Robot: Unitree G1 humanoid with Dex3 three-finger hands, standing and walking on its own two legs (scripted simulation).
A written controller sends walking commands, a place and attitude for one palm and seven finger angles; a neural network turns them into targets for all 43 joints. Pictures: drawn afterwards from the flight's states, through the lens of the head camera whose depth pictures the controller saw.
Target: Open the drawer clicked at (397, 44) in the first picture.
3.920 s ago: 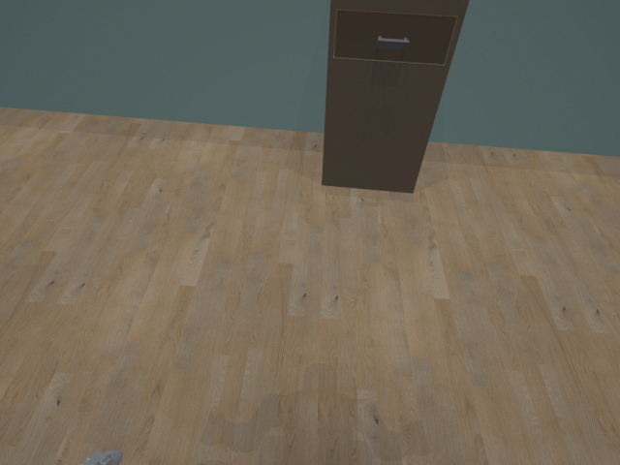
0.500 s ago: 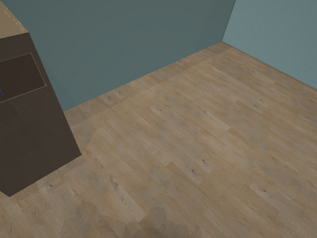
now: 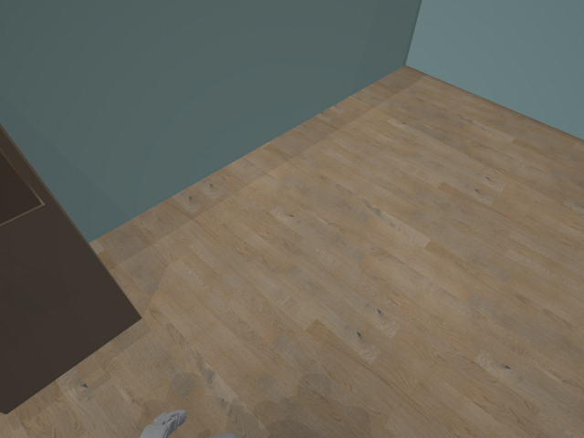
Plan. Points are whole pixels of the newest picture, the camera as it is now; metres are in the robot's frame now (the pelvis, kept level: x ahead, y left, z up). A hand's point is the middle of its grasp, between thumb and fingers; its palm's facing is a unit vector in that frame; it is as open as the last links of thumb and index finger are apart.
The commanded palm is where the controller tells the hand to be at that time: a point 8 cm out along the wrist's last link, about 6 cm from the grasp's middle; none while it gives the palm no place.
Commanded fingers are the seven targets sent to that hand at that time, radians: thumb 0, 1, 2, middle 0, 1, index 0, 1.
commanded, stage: turn to face it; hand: left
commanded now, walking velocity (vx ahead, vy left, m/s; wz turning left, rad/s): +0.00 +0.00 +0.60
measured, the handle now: out of the picture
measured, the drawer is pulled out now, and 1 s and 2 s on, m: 0.00 0.00 0.00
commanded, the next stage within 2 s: take the last steps up to it in 1.06 s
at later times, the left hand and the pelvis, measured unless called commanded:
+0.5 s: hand out of the picture +0.03 +0.25 -0.15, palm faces +0.31 -0.90 -0.29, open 7.4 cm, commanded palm none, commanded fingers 0.00 0.90 0.90 -0.20 -0.30 -0.20 -0.30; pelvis +0.01 +0.01 +0.01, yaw +16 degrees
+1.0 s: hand out of the picture -0.12 +0.17 -0.17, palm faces +0.59 -0.77 -0.24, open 7.4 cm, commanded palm none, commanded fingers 0.00 0.90 0.90 -0.20 -0.30 -0.20 -0.30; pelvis -0.03 -0.02 +0.00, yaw +34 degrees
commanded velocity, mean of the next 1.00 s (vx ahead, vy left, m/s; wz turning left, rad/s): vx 0.00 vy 0.00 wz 0.51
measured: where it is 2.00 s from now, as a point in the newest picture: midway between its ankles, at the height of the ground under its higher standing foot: outside the picture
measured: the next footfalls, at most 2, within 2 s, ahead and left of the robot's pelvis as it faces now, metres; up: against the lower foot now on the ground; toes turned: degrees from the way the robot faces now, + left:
left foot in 0.14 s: +0.07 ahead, +0.13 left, +0.00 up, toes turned +14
right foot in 0.58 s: +0.08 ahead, -0.11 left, +0.00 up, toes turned +18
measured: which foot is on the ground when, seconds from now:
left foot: up 0.00-0.12, down 0.14-0.58, up 0.60-0.98, down 1.00-1.00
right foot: down 0.00-0.14, up 0.16-0.56, down 0.58-1.00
